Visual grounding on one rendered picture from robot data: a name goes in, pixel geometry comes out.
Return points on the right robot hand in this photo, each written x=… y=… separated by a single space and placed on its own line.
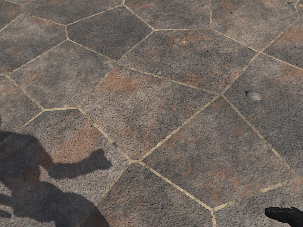
x=292 y=216

